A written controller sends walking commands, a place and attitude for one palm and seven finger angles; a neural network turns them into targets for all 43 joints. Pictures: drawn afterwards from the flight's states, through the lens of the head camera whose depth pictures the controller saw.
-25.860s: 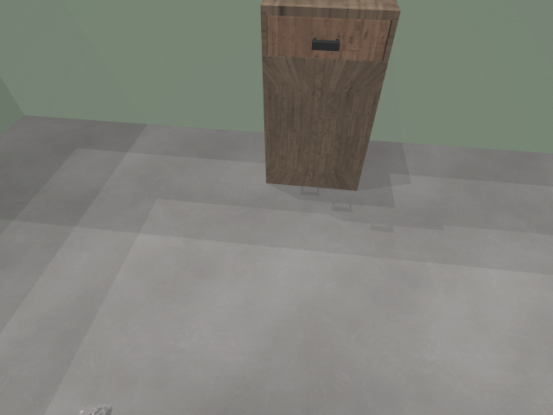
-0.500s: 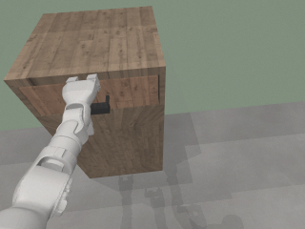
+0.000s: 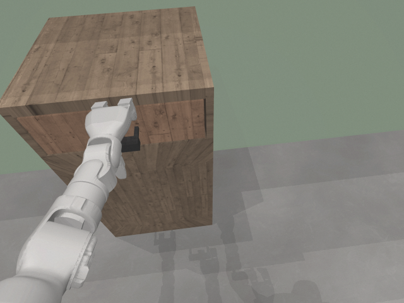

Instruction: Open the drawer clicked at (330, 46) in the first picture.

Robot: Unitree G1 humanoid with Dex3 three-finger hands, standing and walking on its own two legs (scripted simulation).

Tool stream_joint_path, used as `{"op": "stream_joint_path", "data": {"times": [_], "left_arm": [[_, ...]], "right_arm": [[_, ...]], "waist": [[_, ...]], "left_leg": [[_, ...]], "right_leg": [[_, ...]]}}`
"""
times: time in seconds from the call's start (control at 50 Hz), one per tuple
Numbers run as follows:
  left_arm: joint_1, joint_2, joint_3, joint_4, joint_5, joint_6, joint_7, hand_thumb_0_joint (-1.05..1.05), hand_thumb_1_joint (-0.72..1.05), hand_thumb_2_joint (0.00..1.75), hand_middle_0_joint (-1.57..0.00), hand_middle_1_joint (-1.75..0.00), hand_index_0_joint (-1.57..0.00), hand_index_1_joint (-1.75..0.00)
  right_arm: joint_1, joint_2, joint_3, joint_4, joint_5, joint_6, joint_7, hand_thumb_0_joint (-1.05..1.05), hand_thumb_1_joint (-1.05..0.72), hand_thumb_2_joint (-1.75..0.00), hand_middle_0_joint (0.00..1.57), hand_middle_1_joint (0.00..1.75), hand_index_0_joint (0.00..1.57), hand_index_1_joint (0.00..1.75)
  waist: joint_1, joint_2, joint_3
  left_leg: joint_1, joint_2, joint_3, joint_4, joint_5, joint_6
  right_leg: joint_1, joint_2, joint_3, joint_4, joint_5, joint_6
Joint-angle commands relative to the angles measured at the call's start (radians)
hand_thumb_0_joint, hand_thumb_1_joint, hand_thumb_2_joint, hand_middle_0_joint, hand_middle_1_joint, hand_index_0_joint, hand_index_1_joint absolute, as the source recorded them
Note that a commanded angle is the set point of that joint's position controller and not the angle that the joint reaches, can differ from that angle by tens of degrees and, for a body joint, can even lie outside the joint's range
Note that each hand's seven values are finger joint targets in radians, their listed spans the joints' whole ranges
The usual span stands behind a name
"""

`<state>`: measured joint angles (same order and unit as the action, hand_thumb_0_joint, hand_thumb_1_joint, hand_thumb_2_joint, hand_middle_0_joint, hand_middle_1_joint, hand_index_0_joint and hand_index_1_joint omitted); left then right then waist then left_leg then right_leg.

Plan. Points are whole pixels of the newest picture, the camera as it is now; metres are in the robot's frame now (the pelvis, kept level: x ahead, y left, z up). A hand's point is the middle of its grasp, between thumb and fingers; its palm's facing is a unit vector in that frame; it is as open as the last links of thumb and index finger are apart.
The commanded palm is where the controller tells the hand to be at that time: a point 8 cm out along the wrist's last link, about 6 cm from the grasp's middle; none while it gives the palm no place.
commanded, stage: re-aim the fingers above the handle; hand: left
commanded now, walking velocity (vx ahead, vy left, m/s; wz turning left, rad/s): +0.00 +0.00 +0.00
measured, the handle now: (119, 138) +0.51 +0.21 +0.00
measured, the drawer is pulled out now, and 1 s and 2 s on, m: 0.00 0.00 0.00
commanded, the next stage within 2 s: lower the fingers behind the handle in 0.08 s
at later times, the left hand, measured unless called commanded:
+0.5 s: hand (118, 146) +0.45 +0.18 +0.05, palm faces -0.04 -0.02 -1.00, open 13.8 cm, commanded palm +0.43 +0.19 +0.10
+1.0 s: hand (120, 154) +0.45 +0.19 +0.01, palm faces -0.02 -0.03 -1.00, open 13.9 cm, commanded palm +0.43 +0.19 +0.07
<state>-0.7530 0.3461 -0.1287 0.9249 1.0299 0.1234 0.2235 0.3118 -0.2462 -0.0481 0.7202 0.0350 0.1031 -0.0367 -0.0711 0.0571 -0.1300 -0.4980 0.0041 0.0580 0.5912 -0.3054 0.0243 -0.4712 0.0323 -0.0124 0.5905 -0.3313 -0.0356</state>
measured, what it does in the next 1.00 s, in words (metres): stands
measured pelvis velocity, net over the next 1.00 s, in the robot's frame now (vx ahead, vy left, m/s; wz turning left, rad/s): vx -0.01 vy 0.00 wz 0.00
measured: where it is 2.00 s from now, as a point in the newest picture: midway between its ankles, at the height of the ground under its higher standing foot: outside the picture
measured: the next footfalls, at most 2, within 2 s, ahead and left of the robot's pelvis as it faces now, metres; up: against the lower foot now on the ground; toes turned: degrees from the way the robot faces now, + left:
none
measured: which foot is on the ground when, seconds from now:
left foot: down 0.00-1.00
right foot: down 0.00-1.00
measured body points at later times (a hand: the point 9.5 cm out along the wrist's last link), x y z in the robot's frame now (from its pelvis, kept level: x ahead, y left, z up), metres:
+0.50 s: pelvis -0.01 +0.00 +0.00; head +0.05 -0.02 +0.44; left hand +0.44 +0.18 +0.10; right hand +0.07 -0.27 -0.14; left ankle -0.02 +0.10 -0.73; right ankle -0.03 -0.10 -0.73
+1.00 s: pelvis -0.01 +0.00 -0.01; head +0.06 -0.01 +0.43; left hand +0.44 +0.19 +0.07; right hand +0.03 -0.26 -0.15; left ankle -0.02 +0.10 -0.73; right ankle -0.03 -0.10 -0.73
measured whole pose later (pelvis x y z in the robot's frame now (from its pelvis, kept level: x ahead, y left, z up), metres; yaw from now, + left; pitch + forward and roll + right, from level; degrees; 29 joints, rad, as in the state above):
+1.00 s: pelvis -0.01 +0.00 -0.01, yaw +0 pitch +16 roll +0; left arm -0.74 0.33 -0.10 1.02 1.07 0.11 0.38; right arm 0.32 -0.24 -0.06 0.74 0.02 0.07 -0.02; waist -0.09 0.05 -0.15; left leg -0.63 0.01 0.06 0.69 -0.33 0.03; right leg -0.59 0.03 -0.02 0.68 -0.35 -0.03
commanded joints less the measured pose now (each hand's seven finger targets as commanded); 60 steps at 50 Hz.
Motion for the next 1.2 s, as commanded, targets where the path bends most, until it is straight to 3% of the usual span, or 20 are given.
{"op": "stream_joint_path", "data": {"times": [0.0,0.08,0.1,0.14,0.24,0.28,0.38,0.4,0.48,0.52,0.6,0.64,0.7,0.8,0.82,0.86,0.98,1.08,1.12,1.18], "left_arm": [[-0.451,0.233,0.081,-0.238,0.02,-0.028,0.081,0.0,-0.5,0.3,-0.3,-1.2,-0.3,-1.2],[-0.482,0.196,0.052,-0.255,0.023,-0.002,0.113,0.0,-0.5,0.3,-0.3,-1.2,-0.3,-1.2],[-0.464,0.215,0.073,-0.232,0.021,0.011,0.116,0.0,-0.5,0.3,-0.3,-1.2,-0.3,-1.2],[-0.491,0.174,0.028,-0.211,0.016,0.031,0.107,0.0,-0.5,0.3,-0.3,-1.2,-0.3,-1.2],[-0.465,0.144,-0.004,-0.131,0.001,0.045,0.062,0.0,-0.5,0.3,-0.3,-1.2,-0.3,-1.2],[-0.455,0.2,0.036,-0.12,0.005,0.029,0.053,0.0,-0.5,0.3,-0.3,-1.2,-0.3,-1.2],[-0.467,0.214,0.053,-0.161,0.023,-0.032,0.074,0.0,-0.5,0.3,-0.3,-1.2,-0.3,-1.2],[-0.447,0.238,0.078,-0.155,0.028,-0.038,0.086,0.0,-0.5,0.3,-0.3,-1.2,-0.3,-1.2],[-0.46,0.179,0.046,-0.163,0.037,-0.037,0.131,0.0,-0.5,0.3,-0.3,-1.2,-0.3,-1.2],[-0.48,0.211,0.075,-0.157,0.032,-0.028,0.145,0.0,-0.5,0.3,-0.3,-1.2,-0.3,-1.2],[-0.497,0.211,0.065,-0.145,0.037,-0.008,0.157,0.0,-0.5,0.3,-0.3,-1.2,-0.3,-1.2],[-0.476,0.154,0.027,-0.136,0.029,-0.007,0.151,0.0,-0.5,0.3,-0.3,-1.2,-0.3,-1.2],[-0.463,0.203,0.068,-0.121,0.027,-0.014,0.151,0.0,-0.5,0.3,-0.3,-1.2,-0.3,-1.2],[-0.409,0.2,0.08,-0.105,0.041,-0.024,0.169,0.0,-0.5,0.3,-0.3,-1.2,-0.3,-1.2],[-0.399,0.219,0.102,-0.095,0.042,-0.024,0.174,0.0,-0.5,0.3,-0.3,-1.2,-0.3,-1.2],[-0.419,0.174,0.061,-0.086,0.042,-0.018,0.183,0.0,-0.5,0.3,-0.3,-1.2,-0.3,-1.2],[-0.447,0.196,0.077,-0.061,0.054,-0.008,0.208,0.0,-0.5,0.3,-0.3,-1.2,-0.3,-1.2],[-0.466,0.12,0.013,0.004,0.051,0.025,0.211,0.0,-0.5,0.3,-0.3,-1.2,-0.3,-1.2],[-0.45,0.167,0.051,0.044,0.048,0.039,0.207,0.0,-0.5,0.3,-0.3,-1.2,-0.3,-1.2],[-0.458,0.15,0.021,0.098,0.052,0.056,0.197,0.0,-0.5,0.3,-0.3,-1.2,-0.3,-1.2]], "right_arm": [[0.014,-0.136,-0.047,-0.093,-0.005,-0.035,-0.004,0.0,-0.9,-0.9,0.2,0.3,0.2,0.3],[0.003,-0.132,-0.049,-0.089,-0.005,-0.04,0.003,0.0,-0.9,-0.9,0.2,0.3,0.2,0.3],[-0.001,-0.133,-0.05,-0.085,-0.004,-0.038,0.002,0.0,-0.9,-0.9,0.2,0.3,0.2,0.3],[-0.007,-0.135,-0.047,-0.083,-0.002,-0.036,0.001,0.0,-0.9,-0.9,0.2,0.3,0.2,0.3],[-0.008,-0.14,-0.04,-0.081,0.0,-0.031,-0.006,0.0,-0.9,-0.9,0.2,0.3,0.2,0.3],[-0.006,-0.145,-0.035,-0.086,-0.002,-0.03,-0.012,0.0,-0.9,-0.9,0.2,0.3,0.2,0.3],[0.009,-0.138,-0.039,-0.097,-0.009,-0.041,-0.015,0.0,-0.9,-0.9,0.2,0.3,0.2,0.3],[0.014,-0.136,-0.041,-0.096,-0.009,-0.042,-0.015,0.0,-0.9,-0.9,0.2,0.3,0.2,0.3],[0.03,-0.131,-0.05,-0.089,-0.012,-0.051,-0.001,0.0,-0.9,-0.9,0.2,0.3,0.2,0.3],[0.038,-0.136,-0.054,-0.078,-0.016,-0.051,0.0,0.0,-0.9,-0.9,0.2,0.3,0.2,0.3],[0.047,-0.138,-0.055,-0.064,-0.014,-0.048,0.001,0.0,-0.9,-0.9,0.2,0.3,0.2,0.3],[0.049,-0.134,-0.059,-0.064,-0.016,-0.048,0.003,0.0,-0.9,-0.9,0.2,0.3,0.2,0.3],[0.06,-0.141,-0.058,-0.056,-0.018,-0.047,0.001,0.0,-0.9,-0.9,0.2,0.3,0.2,0.3],[0.064,-0.138,-0.059,-0.06,-0.021,-0.049,0.005,0.0,-0.9,-0.9,0.2,0.3,0.2,0.3],[0.065,-0.141,-0.059,-0.06,-0.021,-0.048,0.006,0.0,-0.9,-0.9,0.2,0.3,0.2,0.3],[0.069,-0.139,-0.06,-0.056,-0.02,-0.052,0.009,0.0,-0.9,-0.9,0.2,0.3,0.2,0.3],[0.083,-0.139,-0.061,-0.047,-0.025,-0.055,0.01,0.0,-0.9,-0.9,0.2,0.3,0.2,0.3],[0.085,-0.141,-0.057,-0.045,-0.024,-0.054,0.015,0.0,-0.9,-0.9,0.2,0.3,0.2,0.3],[0.087,-0.145,-0.054,-0.044,-0.025,-0.052,0.012,0.0,-0.9,-0.9,0.2,0.3,0.2,0.3],[0.095,-0.147,-0.047,-0.045,-0.023,-0.049,0.009,0.0,-0.9,-0.9,0.2,0.3,0.2,0.3]], "waist": [[0.01,-0.041,-0.343],[0.008,-0.02,-0.366],[0.01,-0.04,-0.37],[-0.007,-0.059,-0.345],[-0.021,-0.096,-0.29],[-0.01,-0.109,-0.292],[-0.012,-0.077,-0.313],[-0.001,-0.067,-0.327],[-0.01,-0.024,-0.355],[-0.017,-0.065,-0.383],[-0.022,-0.04,-0.382],[-0.029,-0.019,-0.383],[-0.022,-0.055,-0.389],[-0.009,-0.035,-0.376],[-0.005,-0.06,-0.383],[-0.025,-0.053,-0.351],[-0.031,-0.049,-0.377],[-0.052,-0.057,-0.327],[-0.045,-0.066,-0.338],[-0.063,-0.082,-0.289]], "left_leg": [[0.223,-0.023,-0.014,-0.003,0.413,0.022],[0.247,-0.024,-0.014,-0.005,0.423,0.019],[0.243,-0.024,-0.013,-0.006,0.415,0.02],[0.235,-0.026,-0.013,-0.013,0.397,0.022],[0.208,-0.03,-0.013,-0.017,0.34,0.024],[0.178,-0.033,-0.01,-0.018,0.309,0.025],[0.162,-0.034,-0.009,0.009,0.316,0.025],[0.158,-0.034,-0.009,0.012,0.317,0.023],[0.183,-0.03,-0.013,0.035,0.363,0.019],[0.168,-0.031,-0.014,0.043,0.374,0.021],[0.153,-0.033,-0.013,0.047,0.357,0.021],[0.175,-0.031,-0.015,0.052,0.376,0.02],[0.156,-0.029,-0.019,0.053,0.369,0.021],[0.13,-0.026,-0.014,0.062,0.376,0.02],[0.12,-0.027,-0.017,0.064,0.386,0.019],[0.111,-0.025,-0.016,0.067,0.354,0.019],[0.103,-0.024,-0.021,0.083,0.339,0.018],[0.09,-0.02,-0.029,0.085,0.293,0.016],[0.064,-0.024,-0.026,0.089,0.278,0.017],[0.025,-0.024,-0.028,0.094,0.229,0.018]], "right_leg": [[0.132,0.018,0.015,-0.034,0.447,0.001],[0.128,0.02,0.01,-0.033,0.437,0.0],[0.139,0.02,0.012,-0.035,0.436,0.0],[0.134,0.017,0.01,-0.044,0.431,0.004],[0.114,0.012,0.013,-0.058,0.4,0.009],[0.127,0.006,0.022,-0.057,0.387,0.012],[0.111,0.004,0.029,-0.037,0.402,0.012],[0.114,0.006,0.029,-0.03,0.396,0.009],[0.071,0.017,0.019,-0.01,0.405,0.002],[0.102,0.016,0.024,-0.008,0.435,0.006],[0.084,0.017,0.023,-0.001,0.426,0.007],[0.065,0.02,0.018,0.0,0.427,0.005],[0.072,0.021,0.019,0.007,0.427,0.006],[0.059,0.023,0.018,0.018,0.429,0.003],[0.073,0.024,0.015,0.02,0.435,0.001],[0.03,0.025,0.015,0.019,0.408,0.005],[0.007,0.028,0.013,0.035,0.379,0.004],[-0.068,0.032,0.003,0.035,0.304,0.003],[-0.047,0.031,0.007,0.036,0.302,0.002],[-0.09,0.028,0.007,0.037,0.262,0.007]]}}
